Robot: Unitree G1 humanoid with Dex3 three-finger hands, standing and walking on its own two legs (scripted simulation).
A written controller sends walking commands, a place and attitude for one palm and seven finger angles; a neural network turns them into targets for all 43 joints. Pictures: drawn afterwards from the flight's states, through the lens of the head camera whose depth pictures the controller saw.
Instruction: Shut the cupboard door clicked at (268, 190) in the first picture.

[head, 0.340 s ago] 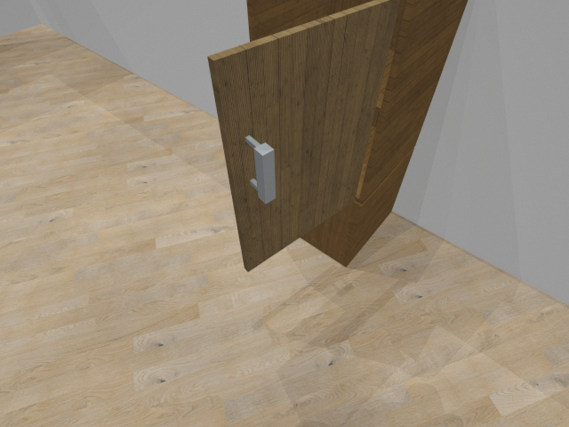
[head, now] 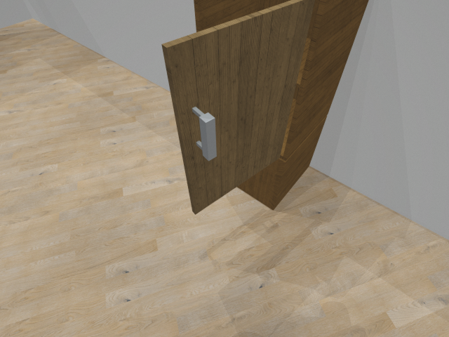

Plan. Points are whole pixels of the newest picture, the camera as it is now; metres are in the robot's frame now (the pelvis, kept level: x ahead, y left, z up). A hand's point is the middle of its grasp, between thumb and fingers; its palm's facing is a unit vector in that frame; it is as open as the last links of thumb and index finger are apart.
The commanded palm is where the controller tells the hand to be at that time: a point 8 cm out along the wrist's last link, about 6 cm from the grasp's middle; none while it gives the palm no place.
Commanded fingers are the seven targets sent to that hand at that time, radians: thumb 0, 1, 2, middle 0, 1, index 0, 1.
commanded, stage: look at it before walking up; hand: left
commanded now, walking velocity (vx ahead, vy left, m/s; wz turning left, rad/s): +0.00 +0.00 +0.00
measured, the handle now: (203, 133) +0.55 +0.09 +0.02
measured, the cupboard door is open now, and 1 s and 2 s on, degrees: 78 78 78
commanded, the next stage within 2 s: walk to a spot facing it in 0.50 s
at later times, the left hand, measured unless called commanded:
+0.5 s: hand out of the picture +0.05 +0.22 -0.17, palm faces +0.01 -0.95 -0.30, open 7.4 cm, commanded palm none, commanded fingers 0.00 0.90 0.90 -0.20 -0.30 -0.20 -0.30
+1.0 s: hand out of the picture +0.05 +0.19 -0.18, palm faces -0.11 -0.96 -0.25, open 7.4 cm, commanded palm none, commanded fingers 0.00 0.90 0.90 -0.20 -0.30 -0.20 -0.30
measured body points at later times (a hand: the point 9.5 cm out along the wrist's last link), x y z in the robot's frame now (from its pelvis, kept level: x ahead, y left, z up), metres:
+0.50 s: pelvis +0.00 +0.00 +0.00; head +0.02 -0.01 +0.45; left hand +0.05 +0.27 -0.14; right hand +0.06 -0.28 -0.15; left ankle +0.04 +0.13 -0.75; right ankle -0.07 -0.10 -0.75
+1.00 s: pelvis -0.02 +0.00 -0.02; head +0.03 -0.02 +0.43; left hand +0.06 +0.24 -0.16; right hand +0.00 -0.26 -0.17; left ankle +0.04 +0.13 -0.75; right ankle -0.07 -0.09 -0.73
